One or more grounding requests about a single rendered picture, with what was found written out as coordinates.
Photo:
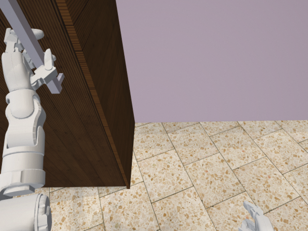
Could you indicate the robot left forearm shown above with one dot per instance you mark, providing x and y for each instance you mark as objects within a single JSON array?
[{"x": 24, "y": 145}]

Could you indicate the left robot upper arm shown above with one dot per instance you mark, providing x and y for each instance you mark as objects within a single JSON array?
[{"x": 26, "y": 213}]

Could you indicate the handle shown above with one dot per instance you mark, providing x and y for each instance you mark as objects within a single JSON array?
[{"x": 21, "y": 27}]

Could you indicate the right robot hand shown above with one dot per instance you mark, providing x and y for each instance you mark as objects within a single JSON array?
[{"x": 262, "y": 223}]

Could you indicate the left robot hand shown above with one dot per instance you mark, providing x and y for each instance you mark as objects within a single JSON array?
[{"x": 17, "y": 66}]

